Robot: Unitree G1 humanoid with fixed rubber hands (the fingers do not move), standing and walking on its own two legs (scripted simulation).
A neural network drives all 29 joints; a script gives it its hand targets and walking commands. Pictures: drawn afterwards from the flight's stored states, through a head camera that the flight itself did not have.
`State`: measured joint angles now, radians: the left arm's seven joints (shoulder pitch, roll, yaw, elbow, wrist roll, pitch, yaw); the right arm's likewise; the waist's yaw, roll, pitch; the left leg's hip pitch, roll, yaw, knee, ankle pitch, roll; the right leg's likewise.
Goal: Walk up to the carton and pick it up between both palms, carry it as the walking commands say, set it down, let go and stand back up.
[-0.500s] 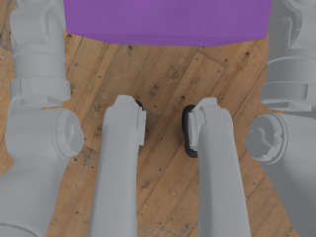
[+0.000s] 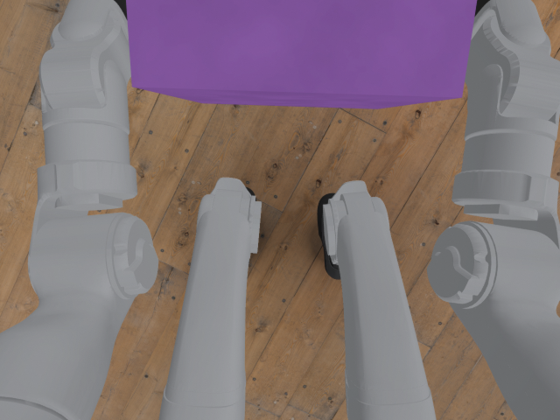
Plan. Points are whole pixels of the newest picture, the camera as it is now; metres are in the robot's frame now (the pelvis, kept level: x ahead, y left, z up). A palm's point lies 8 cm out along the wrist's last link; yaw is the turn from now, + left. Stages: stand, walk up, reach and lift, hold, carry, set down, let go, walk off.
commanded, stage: reach and lift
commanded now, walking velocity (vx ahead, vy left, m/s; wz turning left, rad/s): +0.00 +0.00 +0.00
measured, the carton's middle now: (295, 29) +0.52 +0.01 -0.15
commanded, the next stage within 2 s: none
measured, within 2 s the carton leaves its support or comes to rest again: neither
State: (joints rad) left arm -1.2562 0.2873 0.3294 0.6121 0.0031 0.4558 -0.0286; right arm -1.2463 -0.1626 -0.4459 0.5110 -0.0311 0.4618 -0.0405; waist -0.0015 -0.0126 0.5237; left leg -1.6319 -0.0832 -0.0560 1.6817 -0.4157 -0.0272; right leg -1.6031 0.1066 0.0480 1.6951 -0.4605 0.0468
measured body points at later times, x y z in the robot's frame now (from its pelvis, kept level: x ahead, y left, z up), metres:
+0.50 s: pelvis +0.01 +0.00 +0.06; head +0.32 +0.01 +0.38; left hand +0.52 +0.19 -0.04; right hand +0.52 -0.18 -0.02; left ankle +0.16 +0.11 -0.49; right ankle +0.15 -0.12 -0.49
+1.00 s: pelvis +0.02 +0.00 +0.13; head +0.30 +0.00 +0.47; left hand +0.50 +0.19 +0.04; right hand +0.50 -0.18 +0.05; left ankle +0.16 +0.11 -0.49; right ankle +0.15 -0.12 -0.49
